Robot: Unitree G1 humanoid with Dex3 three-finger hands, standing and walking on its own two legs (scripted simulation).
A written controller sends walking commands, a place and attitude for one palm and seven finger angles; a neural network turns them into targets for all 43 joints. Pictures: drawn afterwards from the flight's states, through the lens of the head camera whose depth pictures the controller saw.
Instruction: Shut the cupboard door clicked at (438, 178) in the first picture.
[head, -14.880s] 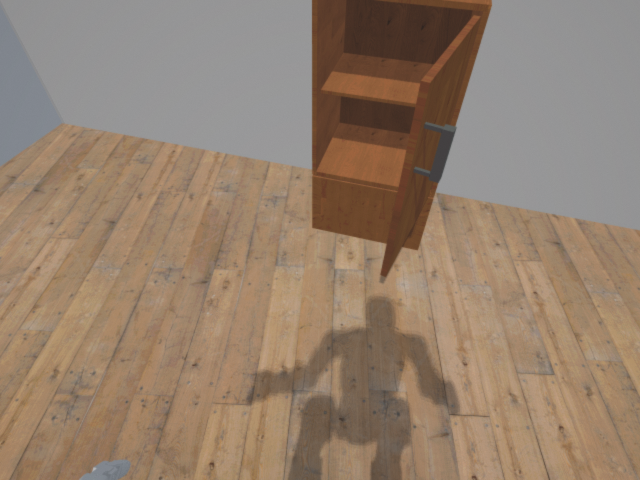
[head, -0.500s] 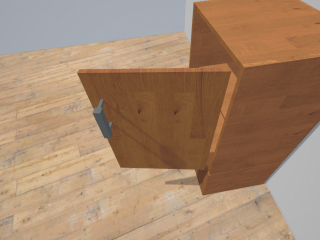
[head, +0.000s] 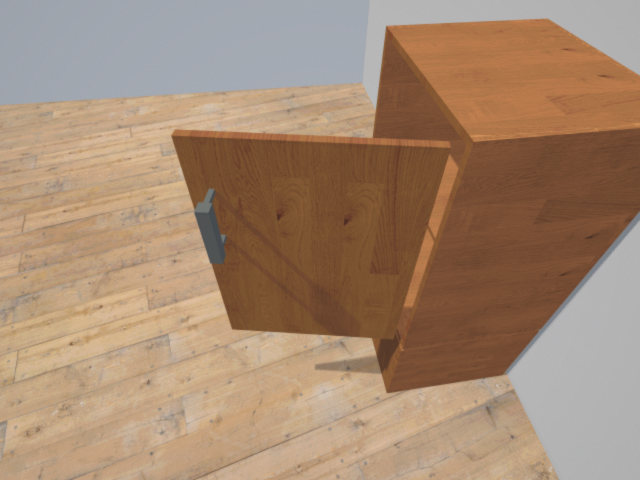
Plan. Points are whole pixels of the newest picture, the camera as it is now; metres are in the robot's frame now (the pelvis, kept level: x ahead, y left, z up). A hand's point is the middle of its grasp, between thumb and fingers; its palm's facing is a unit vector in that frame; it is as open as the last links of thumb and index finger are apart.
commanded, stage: come to a stop and stand still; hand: left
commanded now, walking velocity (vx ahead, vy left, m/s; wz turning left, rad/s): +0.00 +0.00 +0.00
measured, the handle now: (214, 226) +0.52 +0.24 -0.02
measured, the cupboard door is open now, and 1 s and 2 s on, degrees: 78 78 78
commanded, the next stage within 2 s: look again from close up in 0.16 s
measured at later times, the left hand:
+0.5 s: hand out of the picture +0.00 +0.19 -0.18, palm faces +0.03 -0.98 -0.20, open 7.3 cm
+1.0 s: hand out of the picture +0.03 +0.19 -0.18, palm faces +0.01 -0.98 -0.20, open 7.3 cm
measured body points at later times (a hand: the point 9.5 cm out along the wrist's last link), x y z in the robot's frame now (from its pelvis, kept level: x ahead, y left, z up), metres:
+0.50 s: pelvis +0.01 +0.03 -0.01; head +0.00 +0.01 +0.44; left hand +0.00 +0.24 -0.16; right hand +0.00 -0.17 -0.18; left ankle -0.02 +0.13 -0.74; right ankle +0.04 -0.08 -0.74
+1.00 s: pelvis +0.04 +0.03 -0.01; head +0.05 +0.01 +0.44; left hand +0.03 +0.25 -0.16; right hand +0.02 -0.19 -0.17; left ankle -0.02 +0.13 -0.74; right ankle +0.04 -0.08 -0.74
